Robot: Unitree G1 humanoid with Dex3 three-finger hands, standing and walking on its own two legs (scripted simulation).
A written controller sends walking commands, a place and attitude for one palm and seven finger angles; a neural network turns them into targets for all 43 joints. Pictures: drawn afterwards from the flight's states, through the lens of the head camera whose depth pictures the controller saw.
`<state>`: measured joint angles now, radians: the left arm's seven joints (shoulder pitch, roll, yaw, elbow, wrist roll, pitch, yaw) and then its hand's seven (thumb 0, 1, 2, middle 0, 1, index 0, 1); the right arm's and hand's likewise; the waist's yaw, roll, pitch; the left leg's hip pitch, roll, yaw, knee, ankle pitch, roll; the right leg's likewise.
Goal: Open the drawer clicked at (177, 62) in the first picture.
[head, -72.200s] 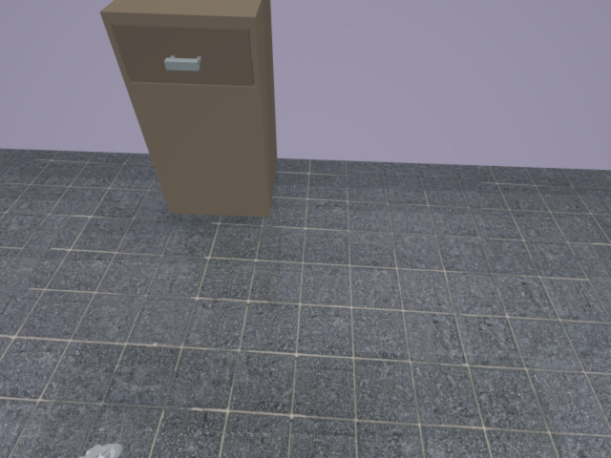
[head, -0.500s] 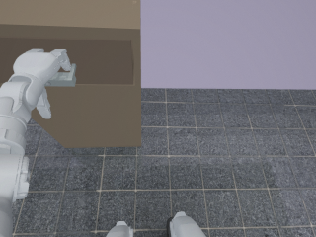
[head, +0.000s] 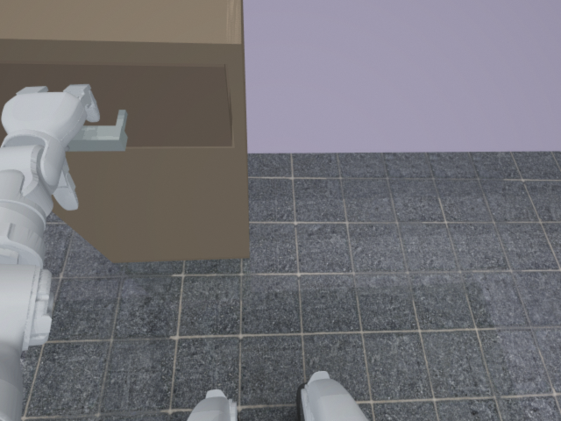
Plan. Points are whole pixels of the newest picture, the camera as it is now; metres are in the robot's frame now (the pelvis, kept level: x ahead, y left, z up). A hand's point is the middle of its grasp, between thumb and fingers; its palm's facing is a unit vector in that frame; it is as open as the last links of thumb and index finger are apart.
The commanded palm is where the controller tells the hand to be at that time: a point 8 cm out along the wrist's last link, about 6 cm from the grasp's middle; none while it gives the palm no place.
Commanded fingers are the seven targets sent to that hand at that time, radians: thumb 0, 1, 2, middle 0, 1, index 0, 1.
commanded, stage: lower the fingers behind the handle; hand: left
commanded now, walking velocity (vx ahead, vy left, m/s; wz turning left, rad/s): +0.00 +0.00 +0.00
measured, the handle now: (91, 127) +0.56 +0.26 +0.02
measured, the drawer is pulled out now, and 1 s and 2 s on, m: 0.00 0.00 0.01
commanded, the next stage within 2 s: close the thumb around the handle in 0.76 s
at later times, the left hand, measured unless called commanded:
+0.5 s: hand (73, 163) +0.50 +0.28 +0.00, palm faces -0.10 +0.03 -0.99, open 13.9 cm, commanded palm +0.50 +0.25 +0.04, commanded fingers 0.00 -0.50 0.30 -0.30 -1.20 -0.30 -1.20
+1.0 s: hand (73, 162) +0.50 +0.28 +0.00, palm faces -0.09 +0.00 -1.00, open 13.4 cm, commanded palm +0.50 +0.26 +0.04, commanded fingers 0.00 -0.05 0.49 -0.33 -1.25 -0.33 -1.25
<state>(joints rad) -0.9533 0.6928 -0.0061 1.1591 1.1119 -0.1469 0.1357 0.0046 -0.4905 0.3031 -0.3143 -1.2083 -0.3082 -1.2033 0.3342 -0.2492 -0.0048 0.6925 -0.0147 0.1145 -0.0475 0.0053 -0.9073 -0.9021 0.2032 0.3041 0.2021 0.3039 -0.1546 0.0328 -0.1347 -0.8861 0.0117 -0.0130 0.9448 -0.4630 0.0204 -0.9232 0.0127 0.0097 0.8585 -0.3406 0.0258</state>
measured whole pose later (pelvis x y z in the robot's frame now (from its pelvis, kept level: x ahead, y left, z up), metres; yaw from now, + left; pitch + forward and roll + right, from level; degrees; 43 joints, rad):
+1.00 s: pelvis +0.00 +0.00 -0.02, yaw +0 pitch +27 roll -3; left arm -0.90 0.69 0.04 1.06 1.12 -0.18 0.23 0.00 -0.42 0.34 -0.32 -1.24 -0.32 -1.21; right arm 0.34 -0.25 -0.03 0.74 -0.04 0.09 -0.03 0.01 -0.91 -0.90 0.20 0.30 0.20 0.30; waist -0.14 0.04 -0.16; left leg -1.04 0.02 -0.03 1.10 -0.52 0.02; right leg -1.07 0.02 -0.01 0.99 -0.39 0.03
